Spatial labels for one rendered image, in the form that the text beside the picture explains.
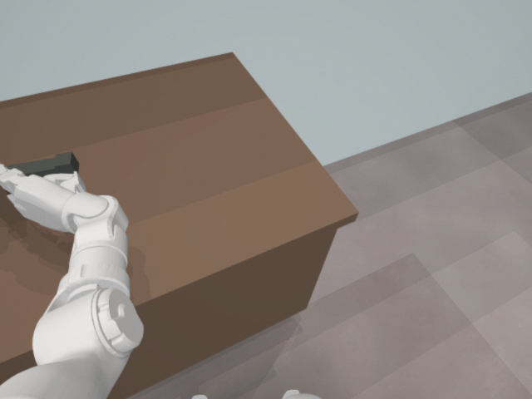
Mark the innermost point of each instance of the counter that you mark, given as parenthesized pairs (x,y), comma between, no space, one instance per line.
(231,216)

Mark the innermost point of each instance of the tap lever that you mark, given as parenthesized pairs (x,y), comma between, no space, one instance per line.
(64,163)

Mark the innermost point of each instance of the left robot hand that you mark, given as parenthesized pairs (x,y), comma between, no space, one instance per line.
(41,199)

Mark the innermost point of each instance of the left robot forearm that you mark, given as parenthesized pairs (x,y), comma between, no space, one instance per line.
(99,254)

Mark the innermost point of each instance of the left robot upper arm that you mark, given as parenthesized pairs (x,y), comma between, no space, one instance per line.
(81,347)

